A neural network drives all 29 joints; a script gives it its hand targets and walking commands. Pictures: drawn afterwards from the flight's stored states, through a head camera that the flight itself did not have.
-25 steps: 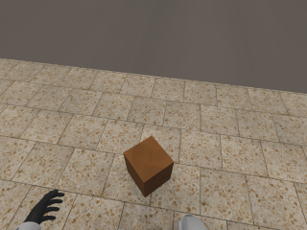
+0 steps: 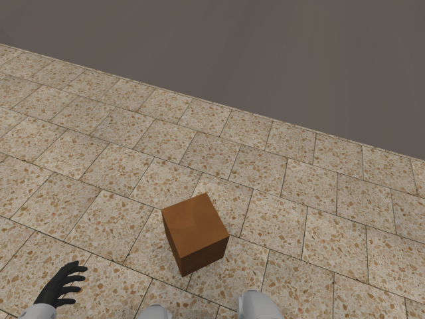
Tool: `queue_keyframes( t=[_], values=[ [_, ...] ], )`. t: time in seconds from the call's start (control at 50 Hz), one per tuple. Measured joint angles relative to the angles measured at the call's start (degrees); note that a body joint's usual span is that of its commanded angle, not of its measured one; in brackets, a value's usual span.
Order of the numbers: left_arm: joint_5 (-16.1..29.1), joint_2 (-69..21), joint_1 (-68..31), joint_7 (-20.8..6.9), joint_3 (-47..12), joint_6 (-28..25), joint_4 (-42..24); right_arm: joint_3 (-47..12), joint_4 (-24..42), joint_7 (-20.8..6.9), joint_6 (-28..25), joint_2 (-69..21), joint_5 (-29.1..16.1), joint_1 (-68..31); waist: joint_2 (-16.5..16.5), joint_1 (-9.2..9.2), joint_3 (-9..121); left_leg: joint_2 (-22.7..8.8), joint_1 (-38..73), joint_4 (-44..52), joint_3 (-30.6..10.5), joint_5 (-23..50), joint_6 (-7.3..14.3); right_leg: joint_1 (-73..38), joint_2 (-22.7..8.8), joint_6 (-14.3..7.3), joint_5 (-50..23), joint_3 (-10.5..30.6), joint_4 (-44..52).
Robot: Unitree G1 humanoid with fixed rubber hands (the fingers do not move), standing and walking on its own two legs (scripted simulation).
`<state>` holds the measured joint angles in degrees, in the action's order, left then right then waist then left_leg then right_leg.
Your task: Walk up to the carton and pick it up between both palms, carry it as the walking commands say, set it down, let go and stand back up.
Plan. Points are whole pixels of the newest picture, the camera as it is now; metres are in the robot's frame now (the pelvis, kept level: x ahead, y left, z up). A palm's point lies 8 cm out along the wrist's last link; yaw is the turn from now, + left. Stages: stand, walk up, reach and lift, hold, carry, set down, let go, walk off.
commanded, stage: walk up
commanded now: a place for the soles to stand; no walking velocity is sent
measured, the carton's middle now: (194, 235) +0.52 +0.05 -0.59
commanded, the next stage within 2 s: none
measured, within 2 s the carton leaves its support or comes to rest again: neither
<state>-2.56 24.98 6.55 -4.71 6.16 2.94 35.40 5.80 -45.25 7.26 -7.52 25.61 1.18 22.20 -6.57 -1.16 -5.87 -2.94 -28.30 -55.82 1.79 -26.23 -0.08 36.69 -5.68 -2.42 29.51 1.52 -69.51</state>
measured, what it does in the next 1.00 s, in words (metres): steps to the right, turning left: right foot, then left foot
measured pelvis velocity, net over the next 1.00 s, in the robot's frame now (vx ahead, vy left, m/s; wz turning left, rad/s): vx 0.07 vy -0.15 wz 0.39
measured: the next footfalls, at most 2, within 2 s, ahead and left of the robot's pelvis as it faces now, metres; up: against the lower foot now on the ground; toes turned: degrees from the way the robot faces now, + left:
right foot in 0.10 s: +0.19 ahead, -0.25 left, +0.00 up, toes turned +24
left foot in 0.40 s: +0.11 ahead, +0.02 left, +0.00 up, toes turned +23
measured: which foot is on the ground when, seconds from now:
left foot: down 0.00-0.10, up 0.12-0.38, down 0.40-1.00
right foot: up 0.00-0.08, down 0.10-1.00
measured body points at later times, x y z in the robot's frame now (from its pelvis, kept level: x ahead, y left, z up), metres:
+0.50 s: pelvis +0.06 -0.12 +0.00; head +0.09 -0.09 +0.44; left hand +0.13 +0.23 -0.10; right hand +0.20 -0.46 -0.07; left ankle +0.08 +0.04 -0.68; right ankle +0.08 -0.22 -0.67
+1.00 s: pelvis +0.07 -0.15 +0.00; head +0.11 -0.13 +0.45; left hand +0.08 +0.22 -0.09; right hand +0.29 -0.43 -0.09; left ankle +0.07 +0.02 -0.67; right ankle +0.10 -0.24 -0.68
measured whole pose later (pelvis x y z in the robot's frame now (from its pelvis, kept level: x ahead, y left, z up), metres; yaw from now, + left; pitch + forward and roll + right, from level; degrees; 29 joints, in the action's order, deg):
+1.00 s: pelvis +0.07 -0.15 +0.00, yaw +22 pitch -2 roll +2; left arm -1.1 25.2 6.8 -0.6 6.2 -0.8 47.3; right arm 2.9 -45.3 4.9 -4.7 25.8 1.2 15.4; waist -2.6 0.1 -7.2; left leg 0.6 -30.1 -56.5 -2.7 -26.3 -0.5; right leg 23.7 -6.4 -1.7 33.8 -8.2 -59.5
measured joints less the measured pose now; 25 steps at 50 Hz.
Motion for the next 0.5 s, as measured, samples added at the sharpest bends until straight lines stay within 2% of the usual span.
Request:
queue_keyframes(
  t=[0.04,0.08,0.1,0.14,0.18,0.22,0.32,0.36,0.4,0.44,0.5],
  values=[
    [0.0,0.02,0.01,-0.02,0.24,0.0,-0.01,-0.03,0.0,0.07,-0.07,-0.01,0.0,0.01,-0.09,0.01,0.04,-0.47,-0.02,0.01,-0.6,-0.31,-0.27,0.1,-0.91,0.0,0.02,1.05,1.15],
    [0.0,0.09,0.04,-0.06,0.78,0.01,0.02,-0.17,0.01,0.09,-0.07,-0.02,0.0,0.03,-0.15,0.05,0.09,-1.18,-0.05,-0.13,-1.37,-0.74,-0.49,-1.78,-1.21,0.0,0.05,1.46,6.19],
    [0.0,0.12,0.03,-0.07,1.13,-0.06,0.17,-0.21,-0.01,0.09,-0.07,-0.02,0.0,0.0,0.02,0.12,0.01,-1.75,-0.08,-0.69,-2.03,-1.19,-0.5,-2.77,-0.89,0.8,-0.73,1.08,7.98],
    [0.0,0.1,0.03,-0.08,1.25,-0.49,0.93,-0.74,-0.06,0.1,0.31,-0.05,0.01,-0.03,0.54,0.14,-0.22,-2.01,-1.07,-5.02,-3.69,-2.64,-0.5,-3.37,-0.19,2.09,-0.54,-0.9,6.33],
    [0.0,0.11,0.05,-0.06,1.25,-0.58,2.36,-1.1,-0.05,0.16,0.72,-0.04,0.0,-0.06,0.92,0.16,-0.38,-0.82,-2.89,-11.85,-3.7,-2.72,-0.5,-5.33,-0.16,2.17,0.09,-3.2,6.7],
    [0.0,0.1,0.08,0.28,1.24,-0.58,3.72,-1.11,-0.02,0.16,0.78,-0.01,0.0,-0.02,1.7,0.14,-0.59,0.24,-3.6,-14.45,-3.75,-2.76,-0.5,-8.19,0.09,1.56,0.24,-6.05,8.65],
    [0.0,0.08,0.21,1.53,1.24,-1.29,5.44,-0.98,0.0,-0.5,0.78,0.01,0.0,-0.03,2.26,0.51,-0.73,0.95,-3.61,-13.0,-3.37,-2.79,-0.5,-13.34,0.38,-0.5,1.19,-12.39,12.01],
    [0.0,0.07,0.19,1.74,1.23,-1.49,5.81,-0.92,0.01,-0.93,0.78,0.03,0.0,-0.05,2.32,0.59,-0.65,1.01,-3.53,-9.04,-3.35,-2.61,-0.5,-13.64,-0.06,-0.72,1.9,-14.49,12.06],
    [0.02,0.05,0.21,1.92,1.2,-1.5,5.9,-0.75,0.04,-1.15,0.51,0.14,0.0,-0.05,2.42,0.64,-0.58,1.26,-2.06,-1.21,-3.44,0.17,-0.33,-13.18,-0.7,-0.74,2.78,-16.22,11.08],
    [0.33,0.06,0.2,2.28,1.18,-1.49,6.17,-0.77,-0.01,-1.16,0.17,0.17,0.0,-0.71,1.83,0.89,-1.74,2.13,-1.98,-1.3,-3.42,2.22,-0.43,-11.89,-0.91,-0.76,2.62,-13.93,7.63],
    [0.4,0.16,0.21,2.64,1.15,-1.46,6.26,-1.1,-0.01,-1.16,0.22,0.17,0.0,-0.84,1.59,0.91,-1.76,2.88,-1.99,-1.35,-3.72,1.6,-0.44,-9.91,0.87,-0.76,3.95,-6.87,5.86]
  ],
)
